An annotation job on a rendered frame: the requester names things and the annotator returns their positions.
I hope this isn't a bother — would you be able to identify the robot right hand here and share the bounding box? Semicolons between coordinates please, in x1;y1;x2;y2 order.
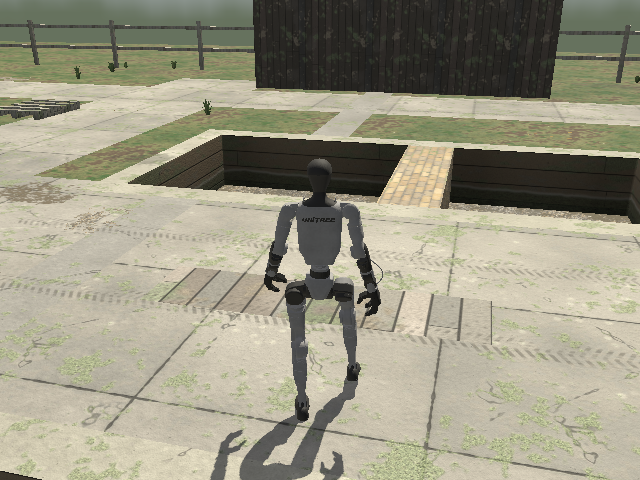
357;289;381;316

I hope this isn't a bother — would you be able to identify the right robot forearm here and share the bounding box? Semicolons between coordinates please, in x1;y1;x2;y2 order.
356;243;378;293

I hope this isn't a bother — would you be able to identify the left robot forearm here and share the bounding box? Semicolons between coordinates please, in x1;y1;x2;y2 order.
265;240;283;277

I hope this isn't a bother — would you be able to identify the right robot thigh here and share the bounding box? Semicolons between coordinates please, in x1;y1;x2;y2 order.
333;277;355;325

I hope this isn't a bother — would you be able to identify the humanoid robot torso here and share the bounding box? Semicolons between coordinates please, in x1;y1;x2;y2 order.
296;197;343;300

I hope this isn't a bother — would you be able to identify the right robot upper arm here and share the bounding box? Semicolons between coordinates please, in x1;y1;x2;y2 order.
340;202;366;259

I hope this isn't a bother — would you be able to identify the robot left hand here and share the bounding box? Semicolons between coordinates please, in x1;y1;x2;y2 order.
264;273;287;292

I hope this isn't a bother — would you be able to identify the left robot upper arm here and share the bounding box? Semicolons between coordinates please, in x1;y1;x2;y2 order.
272;202;299;256

